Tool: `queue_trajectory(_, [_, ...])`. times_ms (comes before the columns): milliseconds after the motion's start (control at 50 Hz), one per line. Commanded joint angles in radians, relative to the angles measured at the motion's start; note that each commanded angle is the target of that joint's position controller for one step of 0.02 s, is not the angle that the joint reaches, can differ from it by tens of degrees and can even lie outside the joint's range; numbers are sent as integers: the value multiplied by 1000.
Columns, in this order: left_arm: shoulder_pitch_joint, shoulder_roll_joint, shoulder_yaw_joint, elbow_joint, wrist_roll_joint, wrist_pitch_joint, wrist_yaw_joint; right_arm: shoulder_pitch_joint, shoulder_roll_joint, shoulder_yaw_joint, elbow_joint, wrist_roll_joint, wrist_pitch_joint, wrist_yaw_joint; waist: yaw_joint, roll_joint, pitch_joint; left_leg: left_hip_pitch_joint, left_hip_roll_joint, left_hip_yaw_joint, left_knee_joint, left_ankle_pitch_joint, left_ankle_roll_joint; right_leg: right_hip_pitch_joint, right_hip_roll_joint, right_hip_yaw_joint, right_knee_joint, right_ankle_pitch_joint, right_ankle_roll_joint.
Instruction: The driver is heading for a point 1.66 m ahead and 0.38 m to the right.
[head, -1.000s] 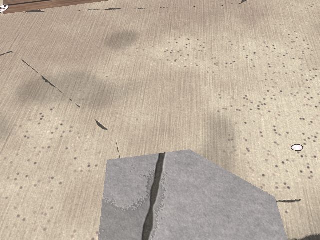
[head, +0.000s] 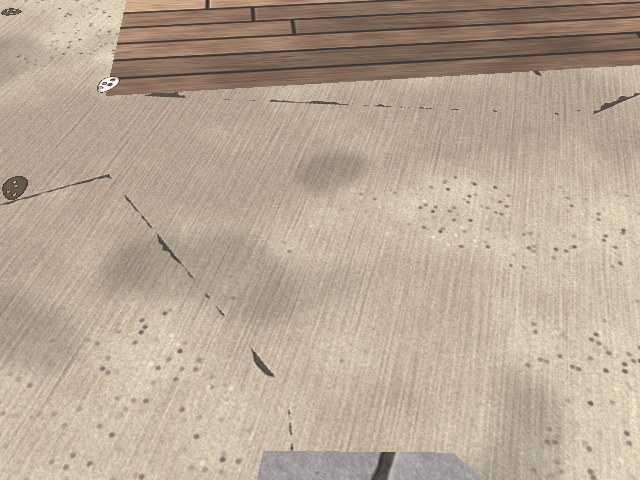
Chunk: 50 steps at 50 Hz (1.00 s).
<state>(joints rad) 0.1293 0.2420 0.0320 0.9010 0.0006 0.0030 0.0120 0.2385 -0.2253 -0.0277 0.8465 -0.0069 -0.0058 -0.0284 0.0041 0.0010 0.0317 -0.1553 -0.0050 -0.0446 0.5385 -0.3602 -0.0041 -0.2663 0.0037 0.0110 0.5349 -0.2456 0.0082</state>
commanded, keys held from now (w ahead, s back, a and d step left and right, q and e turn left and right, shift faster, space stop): no key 0.78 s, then w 0.04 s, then no key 0.18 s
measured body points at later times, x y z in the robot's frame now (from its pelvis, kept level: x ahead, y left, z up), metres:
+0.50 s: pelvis +0.00 +0.01 +0.00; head +0.00 +0.01 +0.45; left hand +0.07 +0.27 -0.14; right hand +0.03 -0.24 -0.14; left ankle -0.04 +0.12 -0.73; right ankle +0.03 -0.12 -0.73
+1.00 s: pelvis +0.01 +0.01 +0.00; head +0.02 +0.00 +0.45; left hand +0.03 +0.25 -0.15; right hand -0.01 -0.23 -0.15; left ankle -0.04 +0.12 -0.73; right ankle +0.03 -0.12 -0.73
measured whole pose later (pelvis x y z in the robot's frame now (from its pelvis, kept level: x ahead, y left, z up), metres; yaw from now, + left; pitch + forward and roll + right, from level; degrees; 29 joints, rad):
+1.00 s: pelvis +0.01 +0.01 +0.00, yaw -1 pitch -1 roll +0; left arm 0.21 0.19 0.02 1.14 0.00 0.00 0.04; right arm 0.33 -0.18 0.00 1.08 0.00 -0.03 -0.04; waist 0.00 0.00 0.03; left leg -0.12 -0.02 -0.02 0.48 -0.34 0.01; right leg -0.26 0.00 0.04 0.52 -0.24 0.02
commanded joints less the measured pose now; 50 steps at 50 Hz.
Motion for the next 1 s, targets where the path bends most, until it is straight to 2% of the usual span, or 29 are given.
queue_trajectory(20, [-14, 107, 24, -18, -2, -3, 10, 33, -118, -28, -21, 1, -10, -3, 0, 4, -57, -61, 44, -37, -94, 347, 19, 125, -43, 46, -42, 306, -33])
queue_trajectory(400, [-9, 100, 27, 137, -1, 12, 29, 52, -101, -12, 123, 0, -14, -7, 6, 7, -4, -80, 28, -14, -164, 214, 20, 129, -33, 39, -93, 199, -17])
queue_trajectory(780, [57, 74, 15, 199, -2, 11, 36, 118, -68, 6, 206, 2, -17, -8, 4, 3, 22, -104, 19, -2, -188, 154, 25, 106, -27, 36, -111, 153, -14])
queue_trajectory(800, [75, 62, 11, 208, -2, 12, 37, 138, -61, 7, 217, 3, -16, -9, 3, 10, 0, -97, 13, 2, -200, 51, 30, 114, -13, 20, -106, 59, -14])
queue_trajectory(820, [79, 63, 13, 211, -6, 13, 38, 145, -77, 1, 219, 9, -12, -13, -1, 26, 16, -111, 12, -9, -213, -106, 46, 87, 15, -8, -74, -81, -17])
queue_trajectory(840, [62, 53, 9, 203, -3, 11, 39, 123, -81, 1, 211, 8, -12, -15, 2, 43, 71, -157, 30, -38, -236, -172, 58, 48, 18, -9, -66, -98, -15])
queue_trajectory(880, [64, 38, 1, 201, 6, 1, 36, 108, -54, 10, 206, 3, -21, -14, 10, 30, 112, -202, 33, -39, -235, -94, 52, 57, -4, 18, -88, 16, -14])
queue_trajectory(940, [99, 60, 3, 213, -2, -10, 31, 162, -53, 10, 223, 5, -30, -9, -3, -15, 37, -111, 4, 17, -161, 180, 23, 91, -20, 33, -77, 208, -24])
queue_trajectory(1000, [106, 56, 0, 214, -8, -9, 29, 178, -45, 14, 230, 8, -23, -8, -5, -6, -2, -68, 5, 20, -143, 266, 18, 112, -23, 35, -67, 279, -32])
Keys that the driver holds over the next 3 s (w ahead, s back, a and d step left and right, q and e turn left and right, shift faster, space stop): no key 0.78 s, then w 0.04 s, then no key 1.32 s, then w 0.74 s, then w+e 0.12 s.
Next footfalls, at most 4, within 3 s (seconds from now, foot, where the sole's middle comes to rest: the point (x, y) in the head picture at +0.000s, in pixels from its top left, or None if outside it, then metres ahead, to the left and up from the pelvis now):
2.88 left None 0.46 0.11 -0.77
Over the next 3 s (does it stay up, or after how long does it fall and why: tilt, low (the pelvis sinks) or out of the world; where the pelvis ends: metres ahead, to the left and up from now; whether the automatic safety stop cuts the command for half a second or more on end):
stays up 0.34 0.02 0.00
